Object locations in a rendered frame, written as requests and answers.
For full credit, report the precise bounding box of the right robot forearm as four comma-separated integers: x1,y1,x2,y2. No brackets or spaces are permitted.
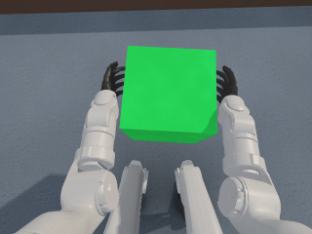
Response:
217,95,281,211

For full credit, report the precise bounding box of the right robot shin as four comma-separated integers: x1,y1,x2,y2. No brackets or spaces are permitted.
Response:
180,160,202,206

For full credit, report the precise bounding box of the left robot shin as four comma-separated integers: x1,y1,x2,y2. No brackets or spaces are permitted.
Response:
122,160,142,176

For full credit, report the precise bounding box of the robot shin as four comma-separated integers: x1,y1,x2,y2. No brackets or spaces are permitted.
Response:
122,160,142,176
180,160,202,206

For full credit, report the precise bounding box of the carton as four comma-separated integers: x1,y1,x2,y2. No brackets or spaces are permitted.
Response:
119,46,217,144

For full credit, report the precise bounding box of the robot right hand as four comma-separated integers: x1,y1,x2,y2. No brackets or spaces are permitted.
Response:
215,65,238,103

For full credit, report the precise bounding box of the robot left upper arm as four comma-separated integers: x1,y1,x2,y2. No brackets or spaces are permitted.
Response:
13,169,120,234

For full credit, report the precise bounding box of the left robot forearm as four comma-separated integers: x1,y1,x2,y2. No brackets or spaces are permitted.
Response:
60,90,120,205

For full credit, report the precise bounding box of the robot left hand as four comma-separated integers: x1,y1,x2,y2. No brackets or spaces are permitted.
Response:
100,61,126,97

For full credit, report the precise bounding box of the robot right upper arm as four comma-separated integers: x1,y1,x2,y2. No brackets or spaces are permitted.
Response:
217,175,312,234

